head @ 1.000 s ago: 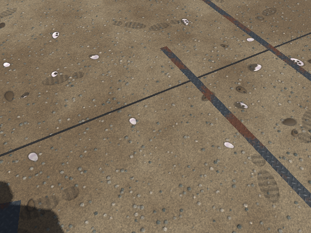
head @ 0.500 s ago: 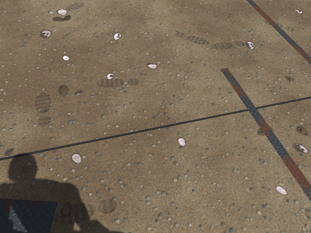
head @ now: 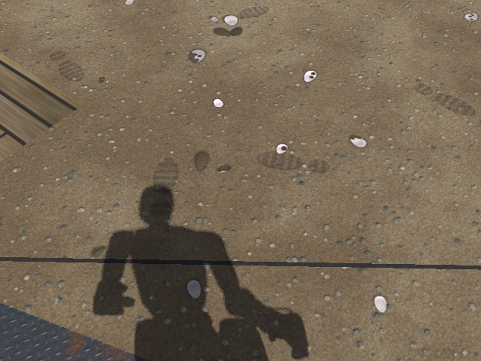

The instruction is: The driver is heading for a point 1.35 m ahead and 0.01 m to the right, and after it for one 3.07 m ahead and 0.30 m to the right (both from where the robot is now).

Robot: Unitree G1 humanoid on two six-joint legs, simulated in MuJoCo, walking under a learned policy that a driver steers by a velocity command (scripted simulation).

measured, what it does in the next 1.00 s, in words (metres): walks ahead: left foot, then right foot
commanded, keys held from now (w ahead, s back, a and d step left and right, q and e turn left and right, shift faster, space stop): w+q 0.06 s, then w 0.30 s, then w+e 0.62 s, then w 0.02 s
